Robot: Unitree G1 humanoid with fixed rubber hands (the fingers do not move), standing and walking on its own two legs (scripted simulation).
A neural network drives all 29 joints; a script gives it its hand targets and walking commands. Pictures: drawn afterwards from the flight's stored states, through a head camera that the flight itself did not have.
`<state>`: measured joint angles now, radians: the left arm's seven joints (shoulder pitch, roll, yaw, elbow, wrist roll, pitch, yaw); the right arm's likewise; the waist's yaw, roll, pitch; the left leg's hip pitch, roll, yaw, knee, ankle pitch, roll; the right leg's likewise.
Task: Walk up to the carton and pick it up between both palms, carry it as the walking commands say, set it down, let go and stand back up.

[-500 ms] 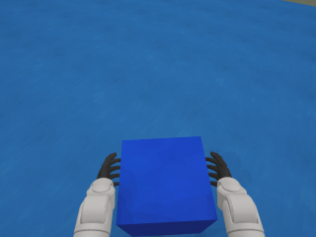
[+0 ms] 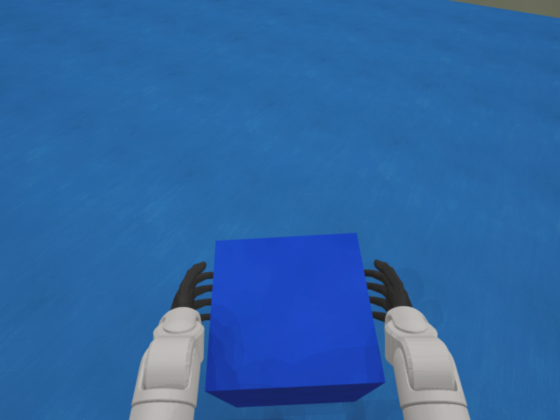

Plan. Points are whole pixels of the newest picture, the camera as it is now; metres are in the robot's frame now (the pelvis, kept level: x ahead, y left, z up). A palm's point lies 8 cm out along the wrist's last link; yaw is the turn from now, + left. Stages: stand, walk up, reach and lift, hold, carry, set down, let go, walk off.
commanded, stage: carry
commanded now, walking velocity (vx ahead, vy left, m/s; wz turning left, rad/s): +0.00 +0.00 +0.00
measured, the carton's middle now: (291, 327) +0.30 -0.02 -0.06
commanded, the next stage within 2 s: none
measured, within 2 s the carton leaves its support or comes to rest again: neither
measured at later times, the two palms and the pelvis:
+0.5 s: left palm (203, 209) +0.51 +0.14 +0.01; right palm (357, 195) +0.52 -0.16 +0.03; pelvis +0.23 -0.02 -0.01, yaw +0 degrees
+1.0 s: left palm (214, 132) +0.77 +0.14 +0.01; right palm (332, 124) +0.79 -0.15 +0.02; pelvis +0.49 -0.03 -0.01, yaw +1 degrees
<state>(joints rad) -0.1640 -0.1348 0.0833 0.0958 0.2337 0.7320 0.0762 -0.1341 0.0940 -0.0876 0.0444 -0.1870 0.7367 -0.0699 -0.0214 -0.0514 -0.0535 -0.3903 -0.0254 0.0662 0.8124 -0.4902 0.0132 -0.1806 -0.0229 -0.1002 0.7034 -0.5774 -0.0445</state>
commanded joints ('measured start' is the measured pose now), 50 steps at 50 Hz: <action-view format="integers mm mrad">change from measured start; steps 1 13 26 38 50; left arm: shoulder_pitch -358 -433 -515 -252 -496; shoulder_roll -836 -863 -805 -870 -879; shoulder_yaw -582 -527 -648 -475 -720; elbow -151 -64 -254 23 -251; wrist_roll -290 -271 -338 -214 -351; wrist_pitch -44 -76 -51 -63 -62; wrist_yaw -226 -263 -261 -248 -260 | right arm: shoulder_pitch -408 -643 -334 -650 -362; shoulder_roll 842 888 849 848 847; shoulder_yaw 550 621 506 676 537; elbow -127 -151 -67 -241 -110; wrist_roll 259 252 190 307 218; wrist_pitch -64 -74 -65 -81 -90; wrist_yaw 239 249 230 270 249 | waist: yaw -1 52 -43 77 -9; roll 143 -316 400 -303 357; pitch -451 -325 -435 -467 -517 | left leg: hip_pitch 427 -58 848 -143 613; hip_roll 63 -46 364 -70 385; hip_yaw -42 -35 -451 -107 -404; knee -236 264 -183 484 -205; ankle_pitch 1072 -112 1969 -172 1946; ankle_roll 66 -23 327 -22 268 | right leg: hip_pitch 26 292 -593 462 -269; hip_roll -99 -263 66 -298 72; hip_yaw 58 387 94 508 80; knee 333 -137 592 -92 429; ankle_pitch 1466 2039 -127 2024 -16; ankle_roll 27 -233 51 -328 50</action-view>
